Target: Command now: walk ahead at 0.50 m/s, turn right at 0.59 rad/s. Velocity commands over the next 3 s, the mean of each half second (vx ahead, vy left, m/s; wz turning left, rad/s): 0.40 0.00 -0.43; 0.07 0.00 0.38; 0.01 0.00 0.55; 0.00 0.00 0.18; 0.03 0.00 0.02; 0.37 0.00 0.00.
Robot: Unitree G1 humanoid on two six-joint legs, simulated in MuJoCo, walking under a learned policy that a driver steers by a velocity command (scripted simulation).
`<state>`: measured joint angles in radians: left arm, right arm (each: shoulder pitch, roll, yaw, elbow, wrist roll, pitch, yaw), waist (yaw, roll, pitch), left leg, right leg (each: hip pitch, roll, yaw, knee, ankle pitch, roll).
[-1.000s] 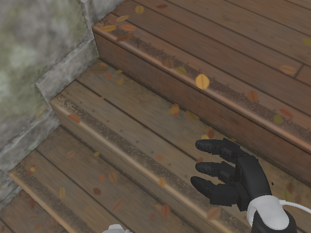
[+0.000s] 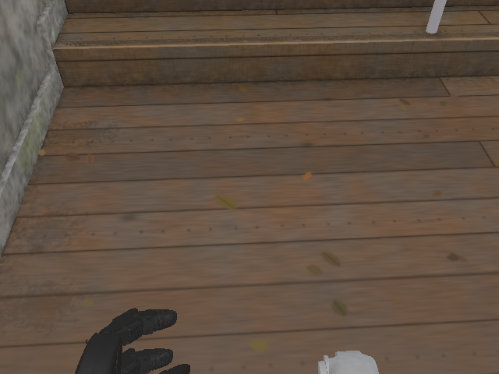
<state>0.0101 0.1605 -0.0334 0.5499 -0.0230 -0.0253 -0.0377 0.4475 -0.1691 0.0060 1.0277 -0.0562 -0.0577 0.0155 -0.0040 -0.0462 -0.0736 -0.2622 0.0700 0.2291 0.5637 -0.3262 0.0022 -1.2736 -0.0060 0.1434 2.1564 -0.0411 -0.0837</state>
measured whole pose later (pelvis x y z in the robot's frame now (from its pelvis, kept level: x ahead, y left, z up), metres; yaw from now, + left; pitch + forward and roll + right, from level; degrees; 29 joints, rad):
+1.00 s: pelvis +0.44 -0.10 +0.17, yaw +3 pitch +5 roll -1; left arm 0.08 0.24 0.02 0.68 0.01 -0.03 0.04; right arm 0.23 -0.26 -0.06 0.61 0.00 0.01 -0.02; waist -0.03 -0.01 0.01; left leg -0.45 -0.10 -0.04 0.48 -0.10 0.10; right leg -0.59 0.01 0.08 1.18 -0.43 0.06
